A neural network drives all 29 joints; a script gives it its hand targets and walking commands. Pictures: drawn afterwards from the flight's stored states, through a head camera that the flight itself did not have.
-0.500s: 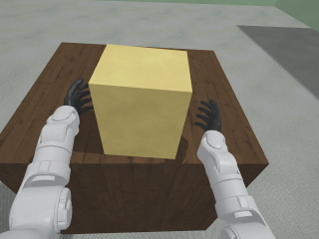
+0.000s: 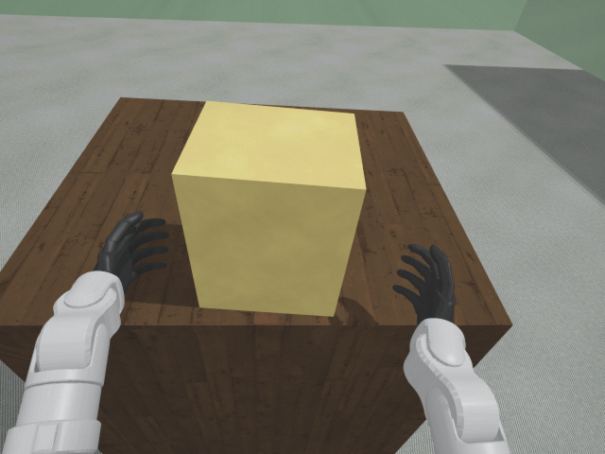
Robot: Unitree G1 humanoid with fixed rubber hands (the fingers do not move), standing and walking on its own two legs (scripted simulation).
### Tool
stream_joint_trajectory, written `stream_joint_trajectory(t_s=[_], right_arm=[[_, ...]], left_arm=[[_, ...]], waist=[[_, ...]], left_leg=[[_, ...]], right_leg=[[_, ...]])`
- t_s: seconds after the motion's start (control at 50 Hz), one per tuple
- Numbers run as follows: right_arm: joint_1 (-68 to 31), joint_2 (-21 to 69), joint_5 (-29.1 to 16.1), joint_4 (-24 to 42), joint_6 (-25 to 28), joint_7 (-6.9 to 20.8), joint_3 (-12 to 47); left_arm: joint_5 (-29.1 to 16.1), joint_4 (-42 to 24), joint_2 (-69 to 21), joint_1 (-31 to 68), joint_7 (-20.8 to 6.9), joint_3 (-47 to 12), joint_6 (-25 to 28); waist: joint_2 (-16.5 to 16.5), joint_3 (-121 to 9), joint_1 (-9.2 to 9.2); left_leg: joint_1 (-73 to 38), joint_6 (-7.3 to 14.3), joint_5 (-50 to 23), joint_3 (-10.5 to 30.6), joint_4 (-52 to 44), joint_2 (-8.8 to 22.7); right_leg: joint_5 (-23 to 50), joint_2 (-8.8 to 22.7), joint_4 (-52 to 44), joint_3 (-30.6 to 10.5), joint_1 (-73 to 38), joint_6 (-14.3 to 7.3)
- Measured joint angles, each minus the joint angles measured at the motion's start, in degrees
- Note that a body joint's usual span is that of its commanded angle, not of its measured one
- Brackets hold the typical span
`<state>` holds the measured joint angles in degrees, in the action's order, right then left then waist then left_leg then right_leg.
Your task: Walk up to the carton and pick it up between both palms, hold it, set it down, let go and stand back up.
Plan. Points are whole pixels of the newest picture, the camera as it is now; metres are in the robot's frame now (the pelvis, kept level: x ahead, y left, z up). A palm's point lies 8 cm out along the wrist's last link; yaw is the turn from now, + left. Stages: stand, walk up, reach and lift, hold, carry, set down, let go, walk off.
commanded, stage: set down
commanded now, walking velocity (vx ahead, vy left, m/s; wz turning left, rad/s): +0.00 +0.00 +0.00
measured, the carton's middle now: (273, 214) +0.42 +0.02 +0.11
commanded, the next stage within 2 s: none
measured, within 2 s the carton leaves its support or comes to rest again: neither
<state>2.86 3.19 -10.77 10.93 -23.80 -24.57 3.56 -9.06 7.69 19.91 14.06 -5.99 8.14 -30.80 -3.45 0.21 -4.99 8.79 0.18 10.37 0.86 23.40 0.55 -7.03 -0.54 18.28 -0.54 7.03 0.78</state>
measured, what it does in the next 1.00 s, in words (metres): stands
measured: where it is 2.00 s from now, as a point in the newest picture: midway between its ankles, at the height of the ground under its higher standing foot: outside the picture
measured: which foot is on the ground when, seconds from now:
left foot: down 0.00-1.00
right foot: down 0.00-1.00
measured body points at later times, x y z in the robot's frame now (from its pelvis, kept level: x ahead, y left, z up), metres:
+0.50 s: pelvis +0.02 +0.01 +0.00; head +0.01 +0.04 +0.45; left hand +0.27 +0.23 +0.08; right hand +0.19 -0.17 +0.11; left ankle +0.03 +0.11 -0.75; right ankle +0.04 -0.13 -0.75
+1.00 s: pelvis +0.03 +0.01 +0.00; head +0.03 +0.02 +0.45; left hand +0.27 +0.24 +0.06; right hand +0.20 -0.18 +0.07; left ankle +0.03 +0.11 -0.75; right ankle +0.04 -0.13 -0.75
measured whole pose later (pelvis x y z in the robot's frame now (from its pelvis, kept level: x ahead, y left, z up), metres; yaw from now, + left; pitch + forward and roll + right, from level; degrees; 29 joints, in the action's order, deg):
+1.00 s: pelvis +0.03 +0.01 +0.00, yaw +0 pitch -3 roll -2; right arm 31.1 -2.9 -11.4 31.0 -25.0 -16.1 6.2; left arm -10.6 -18.6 20.3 -18.7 -7.1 8.2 -26.0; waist -0.3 2.1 -3.5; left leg 7.0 0.5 13.4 0.2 23.4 0.6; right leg -9.1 -0.5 16.8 -1.1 4.7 0.9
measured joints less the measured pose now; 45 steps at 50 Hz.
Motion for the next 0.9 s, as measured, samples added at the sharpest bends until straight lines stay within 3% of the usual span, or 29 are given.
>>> stream_joint_trajectory(t_s=[0.18, 0.42, 0.6, 0.9], right_arm=[[10.33, -0.63, -0.66, 12.08, -2.31, 0.23, 1.99], [23.38, -1.29, -0.67, 23.51, -3.72, 2.95, 2.76], [26.86, -2.00, -0.67, 26.32, -4.84, 4.92, 2.76], [28.21, -5.56, -0.66, 22.59, -3.19, 7.36, 2.73]], left_arm=[[-0.42, -14.29, 0.04, -10.53, -0.68, 0.00, -2.10], [-0.95, -27.13, 0.24, -26.02, -1.10, 0.01, -0.43], [-1.58, -28.21, 0.43, -29.45, -1.10, 0.01, 2.20], [-1.58, -27.66, 0.43, -31.93, -1.15, 0.02, 4.09]], waist=[[0.12, 0.53, 0.01], [0.42, 1.29, 0.48], [1.56, 1.29, 1.24], [3.11, 1.76, 1.49]], left_leg=[[-1.02, 0.00, 0.92, -0.04, 0.00, 0.00], [-1.69, 0.07, 1.81, -0.49, 0.00, 0.00], [-1.82, 0.22, 1.97, -0.60, 0.00, 0.01], [-1.82, 0.31, 2.62, -0.64, 0.00, 0.03]], right_leg=[[-0.68, 0.01, -0.53, -0.02, -1.26, -0.01], [-0.86, 0.04, -1.53, -0.43, -2.25, 0.04], [-1.00, 0.05, -1.55, -0.51, -2.36, 0.04], [-1.69, 0.04, -1.48, -0.51, -2.32, 0.16]])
